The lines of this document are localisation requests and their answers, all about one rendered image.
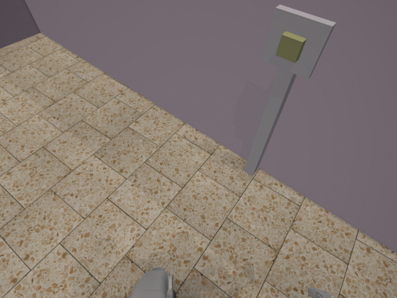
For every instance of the left robot shin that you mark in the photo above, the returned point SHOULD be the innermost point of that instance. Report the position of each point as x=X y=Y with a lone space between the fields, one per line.
x=158 y=268

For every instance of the robot left thigh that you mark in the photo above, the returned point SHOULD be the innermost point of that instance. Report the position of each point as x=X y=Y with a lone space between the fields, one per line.
x=154 y=284

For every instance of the panel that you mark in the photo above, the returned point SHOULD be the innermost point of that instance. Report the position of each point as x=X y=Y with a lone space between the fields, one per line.
x=317 y=31

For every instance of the button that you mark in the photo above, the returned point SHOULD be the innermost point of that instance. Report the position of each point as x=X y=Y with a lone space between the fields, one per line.
x=290 y=46

